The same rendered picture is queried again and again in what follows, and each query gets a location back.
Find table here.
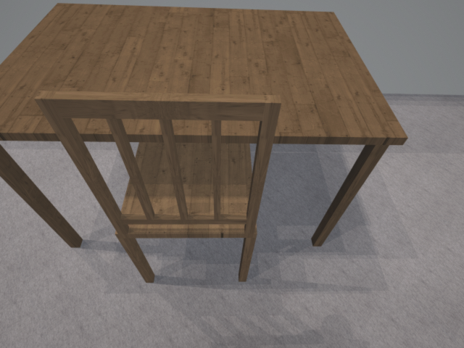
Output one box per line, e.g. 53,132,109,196
0,3,408,248

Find chair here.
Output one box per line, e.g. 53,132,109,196
35,91,281,283

